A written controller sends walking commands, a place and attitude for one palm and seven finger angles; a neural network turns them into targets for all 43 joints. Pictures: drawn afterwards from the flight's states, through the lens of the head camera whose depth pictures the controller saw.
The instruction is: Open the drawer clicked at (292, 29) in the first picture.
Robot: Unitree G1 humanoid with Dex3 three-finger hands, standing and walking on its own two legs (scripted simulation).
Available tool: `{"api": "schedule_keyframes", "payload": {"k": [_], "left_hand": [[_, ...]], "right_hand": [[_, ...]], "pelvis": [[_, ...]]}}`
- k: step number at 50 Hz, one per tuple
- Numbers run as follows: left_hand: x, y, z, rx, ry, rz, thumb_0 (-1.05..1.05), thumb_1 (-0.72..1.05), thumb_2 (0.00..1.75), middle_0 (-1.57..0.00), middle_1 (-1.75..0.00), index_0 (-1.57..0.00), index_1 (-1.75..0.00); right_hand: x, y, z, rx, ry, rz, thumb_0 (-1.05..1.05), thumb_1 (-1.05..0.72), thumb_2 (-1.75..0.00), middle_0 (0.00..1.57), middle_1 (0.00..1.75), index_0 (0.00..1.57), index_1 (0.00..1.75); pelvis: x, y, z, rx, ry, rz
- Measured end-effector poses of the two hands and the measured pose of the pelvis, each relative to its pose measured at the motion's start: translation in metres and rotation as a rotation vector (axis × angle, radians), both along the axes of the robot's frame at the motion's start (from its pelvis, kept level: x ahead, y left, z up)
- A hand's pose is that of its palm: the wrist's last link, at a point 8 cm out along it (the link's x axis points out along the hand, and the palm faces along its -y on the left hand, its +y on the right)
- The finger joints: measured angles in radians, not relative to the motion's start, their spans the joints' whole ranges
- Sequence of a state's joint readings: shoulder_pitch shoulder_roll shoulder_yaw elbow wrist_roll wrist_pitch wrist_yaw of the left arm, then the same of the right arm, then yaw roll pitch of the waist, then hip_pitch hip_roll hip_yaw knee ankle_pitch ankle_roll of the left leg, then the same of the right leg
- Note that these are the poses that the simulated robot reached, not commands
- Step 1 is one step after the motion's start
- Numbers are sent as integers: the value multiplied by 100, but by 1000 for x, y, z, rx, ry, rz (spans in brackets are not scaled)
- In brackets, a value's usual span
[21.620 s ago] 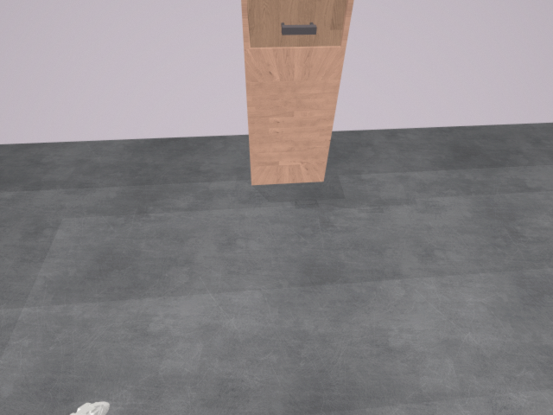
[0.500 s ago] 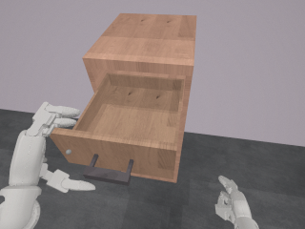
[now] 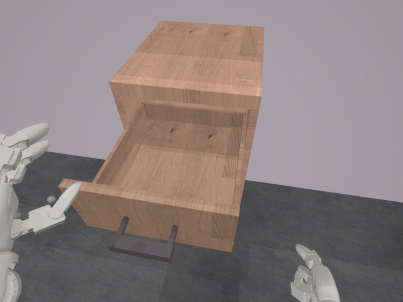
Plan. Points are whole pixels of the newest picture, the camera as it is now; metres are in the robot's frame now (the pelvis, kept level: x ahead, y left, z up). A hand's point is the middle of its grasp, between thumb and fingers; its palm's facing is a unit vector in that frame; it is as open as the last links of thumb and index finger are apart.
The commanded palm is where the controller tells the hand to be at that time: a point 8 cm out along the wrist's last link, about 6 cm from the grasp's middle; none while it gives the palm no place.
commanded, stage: draw the hand back to the body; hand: left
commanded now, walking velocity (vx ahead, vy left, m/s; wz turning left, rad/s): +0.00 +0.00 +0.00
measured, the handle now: (145, 237) +0.23 +0.15 +0.02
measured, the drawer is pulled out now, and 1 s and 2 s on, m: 0.30 0.30 0.30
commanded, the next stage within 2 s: step back with the hand held close in 0.34 s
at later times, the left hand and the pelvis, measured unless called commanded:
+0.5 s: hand (43, 209) +0.17 +0.24 +0.20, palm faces +0.46 -0.80 -0.40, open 7.4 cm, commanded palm +0.11 +0.27 +0.21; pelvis -0.01 -0.01 +0.00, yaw +1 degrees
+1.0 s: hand (10, 258) +0.11 +0.24 +0.19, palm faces +0.42 -0.76 -0.49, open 7.4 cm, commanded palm +0.05 +0.29 +0.21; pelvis -0.08 +0.00 -0.01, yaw +2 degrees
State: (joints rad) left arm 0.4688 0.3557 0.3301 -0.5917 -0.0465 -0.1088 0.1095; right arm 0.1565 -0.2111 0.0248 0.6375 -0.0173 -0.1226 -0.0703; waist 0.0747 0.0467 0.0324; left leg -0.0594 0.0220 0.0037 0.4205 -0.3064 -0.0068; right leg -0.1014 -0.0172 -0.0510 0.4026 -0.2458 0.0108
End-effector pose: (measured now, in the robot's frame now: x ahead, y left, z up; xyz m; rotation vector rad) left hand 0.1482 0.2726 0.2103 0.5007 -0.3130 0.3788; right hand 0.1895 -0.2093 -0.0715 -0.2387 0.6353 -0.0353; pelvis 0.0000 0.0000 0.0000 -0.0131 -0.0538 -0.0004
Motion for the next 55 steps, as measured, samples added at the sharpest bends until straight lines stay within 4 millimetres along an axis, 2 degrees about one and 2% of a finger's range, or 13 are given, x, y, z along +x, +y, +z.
{"api": "schedule_keyframes", "payload": {"k": [5, 11, 18, 28, 34, 41, 49, 55], "left_hand": [[-5, 8, -2, -9, 10, 43, 0, 52, 74, -24, -54, -24, -54], [-10, 6, -5, -30, 13, 54, 1, 72, 82, -22, -41, -22, -41], [-14, 2, -3, -29, 5, 49, 1, 85, 88, -22, -33, -21, -33], [-18, 2, 3, 37, -1, 26, 1, 89, 89, -21, -30, -21, -30], [-25, -1, -4, 78, 68, -31, 1, 89, 89, -21, -30, -21, -30], [-46, 7, -3, 127, 85, -33, 1, 89, 89, -22, -30, -21, -30], [-74, 6, -1, 118, 1, -6, 1, 89, 90, -22, -30, -21, -30], [-88, 11, -4, 87, -60, -26, 1, 89, 90, -22, -30, -21, -30]], "right_hand": [[4, 2, 1, 6, -6, 5, 1, -90, -90, 20, 30, 21, 30], [4, 4, 1, 10, -10, 17, 1, -90, -90, 20, 30, 21, 30], [-4, 3, -1, 15, -5, 15, 1, -90, -90, 20, 30, 21, 30], [-19, -9, -3, 11, 25, -21, 1, -90, -90, 20, 30, 21, 30], [-36, -22, -7, -19, 58, -90, 1, -90, -90, 20, 30, 21, 30], [-58, -22, -9, -31, 64, -123, 1, -90, -90, 20, 30, 20, 30], [-80, -12, -12, -10, 39, -81, 1, -90, -90, 20, 30, 21, 30], [-103, -13, -13, -52, 57, -94, 1, -90, -90, 20, 30, 21, 30]], "pelvis": [[-1, -1, 0, 0, -1, 4], [-4, -2, 0, 1, -7, 9], [-8, -5, 0, 2, -14, 11], [-19, -7, -2, -4, 36, 32], [-30, 1, -5, 1, 78, 33], [-48, 6, -8, 13, 83, 29], [-73, 3, -13, 10, 82, 29], [-88, 10, -17, 2, 70, 29]]}}
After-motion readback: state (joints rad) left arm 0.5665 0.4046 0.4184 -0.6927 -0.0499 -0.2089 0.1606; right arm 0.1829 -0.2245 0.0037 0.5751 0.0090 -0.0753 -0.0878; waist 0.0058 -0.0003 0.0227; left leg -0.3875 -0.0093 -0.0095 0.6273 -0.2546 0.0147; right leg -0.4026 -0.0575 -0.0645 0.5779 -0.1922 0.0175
